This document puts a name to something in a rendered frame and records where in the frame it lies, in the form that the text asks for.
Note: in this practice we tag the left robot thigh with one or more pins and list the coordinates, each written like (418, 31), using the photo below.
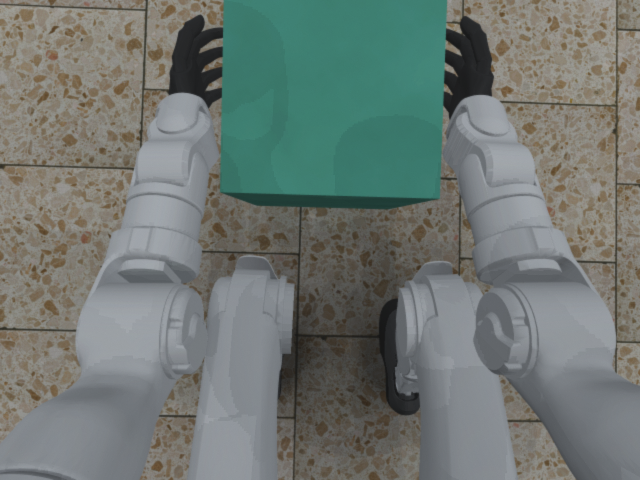
(235, 434)

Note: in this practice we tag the robot right hand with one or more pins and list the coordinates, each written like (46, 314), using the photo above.
(473, 67)

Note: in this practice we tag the robot left foot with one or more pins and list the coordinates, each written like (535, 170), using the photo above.
(279, 385)

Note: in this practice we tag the robot left hand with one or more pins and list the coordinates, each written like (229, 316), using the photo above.
(186, 74)

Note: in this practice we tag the robot right upper arm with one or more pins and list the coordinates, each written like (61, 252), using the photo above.
(555, 343)

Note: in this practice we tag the robot left forearm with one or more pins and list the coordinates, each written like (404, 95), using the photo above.
(158, 239)

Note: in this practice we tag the carton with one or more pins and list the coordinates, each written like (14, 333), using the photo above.
(332, 103)

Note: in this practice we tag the robot right forearm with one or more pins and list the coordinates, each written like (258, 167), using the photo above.
(514, 237)

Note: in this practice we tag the robot left upper arm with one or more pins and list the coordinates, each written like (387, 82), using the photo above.
(135, 341)

